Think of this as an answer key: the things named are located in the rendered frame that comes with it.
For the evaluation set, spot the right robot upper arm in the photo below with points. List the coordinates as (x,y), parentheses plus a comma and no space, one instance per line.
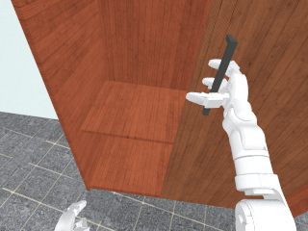
(262,215)

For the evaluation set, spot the robot right hand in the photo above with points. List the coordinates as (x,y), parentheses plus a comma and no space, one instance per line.
(235,88)

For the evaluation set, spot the right robot forearm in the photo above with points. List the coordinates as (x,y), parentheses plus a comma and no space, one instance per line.
(254,175)

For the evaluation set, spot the wardrobe door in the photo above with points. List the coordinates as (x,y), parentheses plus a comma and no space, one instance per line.
(272,53)
(297,197)

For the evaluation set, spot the robot left hand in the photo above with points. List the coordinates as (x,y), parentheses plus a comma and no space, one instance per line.
(67,220)

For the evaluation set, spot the handle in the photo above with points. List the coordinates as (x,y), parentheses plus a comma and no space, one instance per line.
(225,61)

